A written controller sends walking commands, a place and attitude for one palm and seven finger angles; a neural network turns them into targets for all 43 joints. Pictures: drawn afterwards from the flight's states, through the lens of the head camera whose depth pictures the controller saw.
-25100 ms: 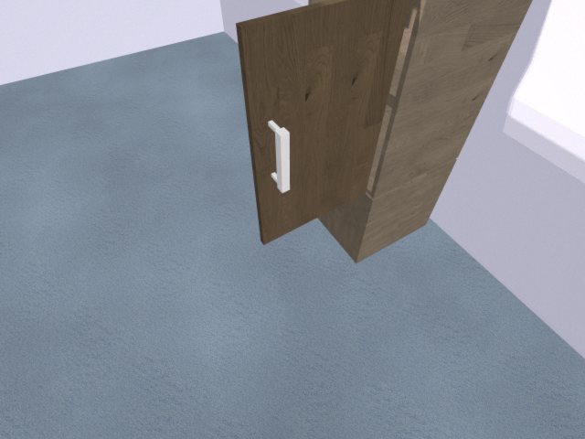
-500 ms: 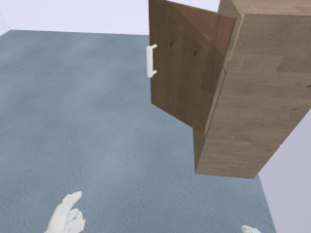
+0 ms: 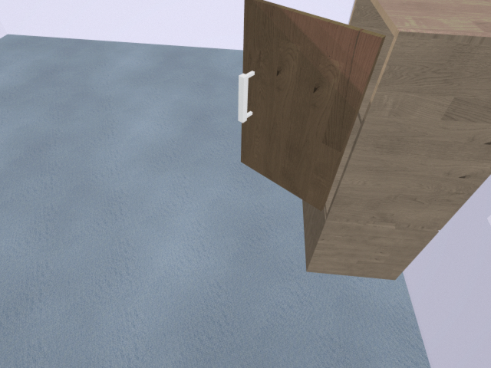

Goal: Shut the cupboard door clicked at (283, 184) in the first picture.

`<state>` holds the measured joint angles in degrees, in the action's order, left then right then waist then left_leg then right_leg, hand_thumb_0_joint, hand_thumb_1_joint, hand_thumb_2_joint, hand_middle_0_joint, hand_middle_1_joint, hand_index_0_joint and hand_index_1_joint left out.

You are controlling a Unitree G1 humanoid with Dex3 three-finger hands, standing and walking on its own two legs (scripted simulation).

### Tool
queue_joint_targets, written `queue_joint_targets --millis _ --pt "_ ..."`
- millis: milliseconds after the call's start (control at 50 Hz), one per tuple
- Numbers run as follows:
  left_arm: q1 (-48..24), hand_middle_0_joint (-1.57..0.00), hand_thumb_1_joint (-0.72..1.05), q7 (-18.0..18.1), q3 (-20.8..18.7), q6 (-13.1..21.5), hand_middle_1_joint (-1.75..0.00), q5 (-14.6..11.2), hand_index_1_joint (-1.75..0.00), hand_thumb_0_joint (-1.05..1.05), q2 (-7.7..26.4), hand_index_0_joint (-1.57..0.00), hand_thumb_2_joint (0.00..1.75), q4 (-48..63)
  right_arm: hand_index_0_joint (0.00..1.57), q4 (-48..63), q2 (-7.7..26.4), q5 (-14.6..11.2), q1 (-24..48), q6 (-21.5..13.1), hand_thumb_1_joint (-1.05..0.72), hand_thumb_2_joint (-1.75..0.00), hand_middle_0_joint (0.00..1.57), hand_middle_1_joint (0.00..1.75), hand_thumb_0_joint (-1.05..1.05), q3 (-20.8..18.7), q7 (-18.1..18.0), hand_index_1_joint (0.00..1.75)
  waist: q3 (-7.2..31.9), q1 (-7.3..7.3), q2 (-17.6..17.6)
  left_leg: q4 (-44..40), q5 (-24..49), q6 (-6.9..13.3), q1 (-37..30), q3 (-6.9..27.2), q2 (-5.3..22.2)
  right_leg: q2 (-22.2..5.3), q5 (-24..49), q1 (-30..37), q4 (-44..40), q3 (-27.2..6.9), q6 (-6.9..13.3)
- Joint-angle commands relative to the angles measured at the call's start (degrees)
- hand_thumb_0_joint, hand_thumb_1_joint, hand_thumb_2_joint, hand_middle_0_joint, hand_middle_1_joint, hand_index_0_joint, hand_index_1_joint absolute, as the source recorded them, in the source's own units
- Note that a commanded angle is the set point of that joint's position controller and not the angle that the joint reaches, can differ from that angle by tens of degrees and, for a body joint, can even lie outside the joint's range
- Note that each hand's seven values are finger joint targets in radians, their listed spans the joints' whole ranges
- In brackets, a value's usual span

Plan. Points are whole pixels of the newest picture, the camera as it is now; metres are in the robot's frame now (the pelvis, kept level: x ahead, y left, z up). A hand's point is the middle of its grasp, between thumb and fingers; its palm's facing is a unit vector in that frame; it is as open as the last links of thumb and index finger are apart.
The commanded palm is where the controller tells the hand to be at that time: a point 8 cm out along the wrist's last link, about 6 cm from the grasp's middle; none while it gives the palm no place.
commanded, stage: let the arm hang, fingers relaxed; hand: left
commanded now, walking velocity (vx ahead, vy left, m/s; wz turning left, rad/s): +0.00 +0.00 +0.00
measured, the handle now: (246, 97) +0.89 +0.06 -0.03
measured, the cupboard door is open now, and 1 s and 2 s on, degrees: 54 54 54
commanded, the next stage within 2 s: look to check the result in 0.40 s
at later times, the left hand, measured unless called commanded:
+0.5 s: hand out of the picture -0.05 +0.16 -0.18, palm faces +0.03 -0.99 -0.15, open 7.4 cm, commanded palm none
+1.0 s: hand out of the picture +0.00 +0.18 -0.18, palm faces -0.01 -0.98 -0.21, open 7.4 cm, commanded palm none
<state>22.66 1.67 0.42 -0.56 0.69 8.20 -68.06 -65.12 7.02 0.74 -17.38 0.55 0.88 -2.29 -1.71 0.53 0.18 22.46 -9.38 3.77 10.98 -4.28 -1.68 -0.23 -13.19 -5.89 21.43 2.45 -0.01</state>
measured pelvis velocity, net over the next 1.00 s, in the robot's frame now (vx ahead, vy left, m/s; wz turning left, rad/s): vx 0.00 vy -0.01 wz -0.02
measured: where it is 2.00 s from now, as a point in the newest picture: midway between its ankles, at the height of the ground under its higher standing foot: outside the picture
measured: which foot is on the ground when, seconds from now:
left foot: down 0.00-1.00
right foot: down 0.00-1.00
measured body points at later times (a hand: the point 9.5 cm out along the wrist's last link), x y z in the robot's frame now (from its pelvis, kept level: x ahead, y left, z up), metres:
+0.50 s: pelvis -0.01 +0.01 +0.00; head -0.01 +0.02 +0.45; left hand -0.05 +0.22 -0.17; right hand -0.05 -0.20 -0.16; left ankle +0.04 +0.07 -0.74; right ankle -0.02 -0.12 -0.74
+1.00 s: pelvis +0.00 -0.01 +0.00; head +0.00 +0.00 +0.45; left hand +0.00 +0.23 -0.16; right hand +0.01 -0.26 -0.15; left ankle +0.04 +0.07 -0.74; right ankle -0.02 -0.12 -0.74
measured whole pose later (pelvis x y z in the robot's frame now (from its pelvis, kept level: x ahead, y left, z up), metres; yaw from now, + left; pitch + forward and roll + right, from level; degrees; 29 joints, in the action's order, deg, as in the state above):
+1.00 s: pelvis +0.00 -0.01 +0.00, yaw -1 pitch -2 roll +0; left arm 15.1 1.2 -0.1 0.5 1.1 11.2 -66.1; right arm -64.8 11.9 0.8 -13.3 -0.1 -0.6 -1.6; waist -2.1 -0.2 -0.2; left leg 20.6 -8.5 3.2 10.3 -5.0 -1.3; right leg 0.2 -12.8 -6.2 21.1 1.6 0.5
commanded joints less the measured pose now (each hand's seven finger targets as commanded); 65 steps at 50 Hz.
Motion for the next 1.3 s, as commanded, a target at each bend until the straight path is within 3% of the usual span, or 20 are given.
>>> queue_joint_targets --millis 0,60,200,460,720,840,1120,1180,1240,1280 --pt "3.96 -0.2 0.9 0.6 -0.67 0.66 -0.3 0.03 -0.3 0.0 3.66 -0.2 0.9 1.18 0.2 0.68 5.76 -0.1 -4.14 -0.6 -0.9 -0.9 0.2 0.3 0.0 -1.31 -0.41 0.3 -5.22 -0.73 -0.69 -7.39 -5.98 -0.64 1.79 9.42 7.66 -5.02 -1.39 -5.57 -4.4 -4.87 2.24" --pt "4.31 -0.2 0.9 0.68 -0.8 0.46 -0.3 0.16 -0.3 0.0 3.0 -0.2 0.9 1.21 0.2 0.37 5.36 0.11 -5.03 -0.49 -0.9 -0.9 0.2 0.3 0.0 -1.54 -0.42 0.3 -6.82 -0.67 0.19 -9.0 -10.64 -0.62 3.84 10.39 7.8 -4.5 -2.73 -6.39 -3.6 -4.81 2.15" --pt "4.39 -0.2 0.9 0.77 -1.19 0.54 -0.3 0.31 -0.3 0.0 2.75 -0.2 0.9 1.92 0.2 0.49 4.64 0.14 -6.07 -0.66 -0.9 -0.9 0.2 0.3 0.0 -1.88 -0.29 0.3 -7.18 -0.43 0.85 -9.28 -11.93 -0.58 5.35 10.65 7.45 -4.53 -2.69 -6.63 -2.93 -4.45 2.11" --pt "3.48 -0.2 0.9 0.62 -1.69 0.7 -0.3 0.45 -0.3 0.0 4.0 -0.2 0.9 2.6 0.2 1.34 6.89 0.15 -5.89 -0.78 -0.9 -0.9 0.2 0.3 0.0 -2.69 -0.32 0.3 -5.42 -0.78 1.72 -10.35 -14.34 -0.41 3.94 11.86 8.32 -3.93 -2.59 -7.47 -1.95 -4.65 2.2" --pt "-0.12 -0.2 0.9 0.42 -1.75 1.4 -0.3 0.36 -0.3 0.0 7.78 -0.2 0.9 2.75 0.2 1.81 9.95 -0.16 -2.35 -1.08 -0.9 -0.9 0.2 0.3 0.0 -2.93 -0.03 0.3 -4.46 -1.22 -0.82 -8.04 -7.11 -0.55 -0.33 9.61 8.17 -5.1 -1.45 -7.51 -4.49 -6.22 2.57" --pt "-2.45 -0.2 0.9 0.23 -1.69 1.5 -0.3 0.34 -0.3 0.0 9.33 -0.2 0.9 3.11 0.2 1.85 11.24 -0.1 0.35 -0.98 -0.9 -0.9 0.2 0.3 0.0 -2.85 0.23 0.3 -5.22 -1.25 -0.2 -7.43 -5.56 -0.92 -1.24 8.8 7.94 -5.57 -1.91 -7.9 -5.82 -6.81 2.65" --pt "-7.3 -0.2 0.9 -0.06 -2.07 1.95 -0.3 0.11 -0.3 0.0 12.38 -0.2 0.9 4.04 0.2 1.8 13.61 -0.03 4.37 -1.53 -0.9 -0.9 0.2 0.3 0.0 -2.59 0.41 0.3 -1.43 -0.94 0.39 -6.14 4.04 -1.38 -3.65 8.37 8.26 -6.4 4.42 -3.18 -6.57 -6.83 2.69" --pt "-5.86 -0.2 0.9 0.46 -1.87 1.0 -0.3 -0.03 -0.3 0.0 9.14 -0.2 0.9 4.07 0.2 1.98 9.55 -0.04 2.63 -0.72 -0.9 -0.9 0.2 0.3 0.0 -1.83 0.64 0.3 -0.76 -0.87 -0.03 -3.53 7.87 -1.96 -1.26 8.56 7.76 -7.12 6.55 -1.75 -3.28 -4.58 1.82" --pt "-5.81 -0.2 0.9 0.74 -3.0 0.22 -0.3 0.0 -0.3 0.0 10.66 -0.2 0.9 5.58 0.2 3.37 10.24 0.12 3.04 0.14 -0.9 -0.9 0.2 0.3 0.0 -2.46 0.85 0.3 -1.37 -0.38 -0.17 0.02 7.78 -1.99 3.26 9.27 7.02 -8.66 6.67 -1.28 0.02 -3.31 2.43" --pt "-5.84 -0.2 0.9 0.85 -3.91 -0.03 -0.3 0.2 -0.3 0.0 11.83 -0.2 0.9 7.0 0.2 4.88 10.43 0.07 3.13 0.56 -0.9 -0.9 0.2 0.3 0.0 -3.04 1.01 0.3 -1.04 -0.09 -2.29 3.87 7.19 -2.21 6.77 8.94 5.6 -10.77 7.43 -0.33 0.78 -3.68 3.89"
